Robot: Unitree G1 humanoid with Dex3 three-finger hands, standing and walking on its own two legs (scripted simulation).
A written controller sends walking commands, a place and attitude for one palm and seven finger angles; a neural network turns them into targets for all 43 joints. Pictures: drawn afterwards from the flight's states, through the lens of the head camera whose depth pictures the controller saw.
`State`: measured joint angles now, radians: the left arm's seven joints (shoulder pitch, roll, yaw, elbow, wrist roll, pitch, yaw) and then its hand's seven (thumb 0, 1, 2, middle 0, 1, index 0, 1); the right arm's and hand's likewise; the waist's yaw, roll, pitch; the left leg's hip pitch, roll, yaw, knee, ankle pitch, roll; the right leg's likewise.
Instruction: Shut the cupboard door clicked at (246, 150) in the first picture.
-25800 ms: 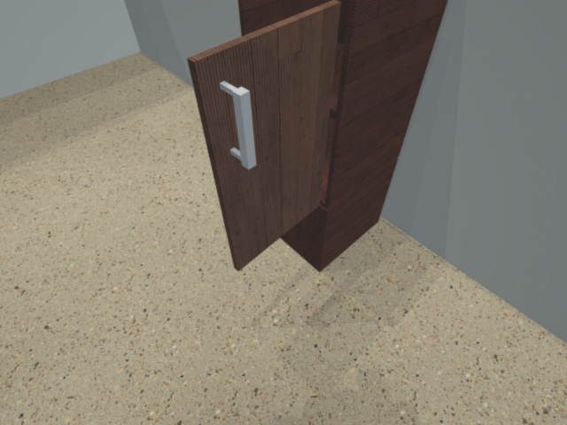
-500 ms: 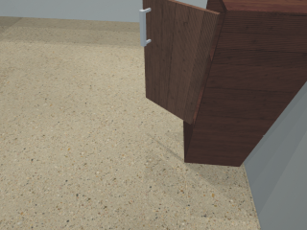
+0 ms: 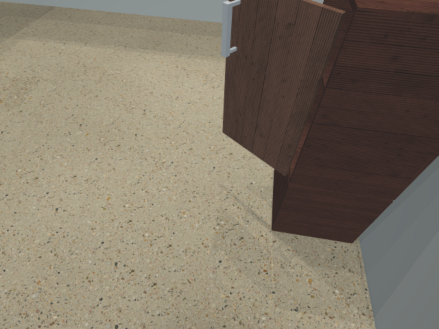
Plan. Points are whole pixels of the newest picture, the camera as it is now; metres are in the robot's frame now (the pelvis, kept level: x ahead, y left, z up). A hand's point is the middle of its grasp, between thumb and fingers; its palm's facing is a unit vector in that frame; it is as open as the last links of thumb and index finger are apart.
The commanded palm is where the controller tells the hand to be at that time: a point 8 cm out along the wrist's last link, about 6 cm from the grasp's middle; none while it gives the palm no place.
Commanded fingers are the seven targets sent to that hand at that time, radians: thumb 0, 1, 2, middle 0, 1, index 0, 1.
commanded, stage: walk to a spot facing it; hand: left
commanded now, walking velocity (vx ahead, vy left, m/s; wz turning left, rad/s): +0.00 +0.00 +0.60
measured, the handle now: (230, 29) +0.90 +0.00 +0.13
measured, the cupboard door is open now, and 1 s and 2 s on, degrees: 54 54 54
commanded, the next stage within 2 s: none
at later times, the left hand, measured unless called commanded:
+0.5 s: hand out of the picture +0.03 +0.23 -0.15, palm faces +0.29 -0.91 -0.30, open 7.4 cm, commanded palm none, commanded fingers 0.00 0.90 0.90 -0.20 -0.30 -0.20 -0.30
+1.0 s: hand out of the picture -0.10 +0.21 -0.18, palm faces +0.61 -0.76 -0.25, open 7.4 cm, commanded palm none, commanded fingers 0.00 0.90 0.90 -0.20 -0.30 -0.20 -0.30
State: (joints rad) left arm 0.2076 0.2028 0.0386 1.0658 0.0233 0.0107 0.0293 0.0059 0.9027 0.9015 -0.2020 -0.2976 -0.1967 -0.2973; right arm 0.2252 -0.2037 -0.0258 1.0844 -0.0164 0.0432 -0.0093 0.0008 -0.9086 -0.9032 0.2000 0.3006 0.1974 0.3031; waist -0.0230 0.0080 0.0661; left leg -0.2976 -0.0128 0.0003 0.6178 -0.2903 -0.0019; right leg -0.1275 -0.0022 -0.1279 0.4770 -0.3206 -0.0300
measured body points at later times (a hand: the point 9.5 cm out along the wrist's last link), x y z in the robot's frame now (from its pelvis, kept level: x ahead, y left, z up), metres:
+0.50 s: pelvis -0.02 -0.01 +0.00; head +0.04 +0.00 +0.44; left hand +0.01 +0.28 -0.13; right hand +0.10 -0.25 -0.15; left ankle +0.03 +0.12 -0.74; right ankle +0.00 -0.14 -0.73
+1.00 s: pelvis -0.01 +0.01 +0.00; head +0.03 +0.06 +0.44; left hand -0.13 +0.25 -0.16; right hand +0.22 -0.13 -0.13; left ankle -0.08 +0.10 -0.74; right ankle +0.03 -0.13 -0.67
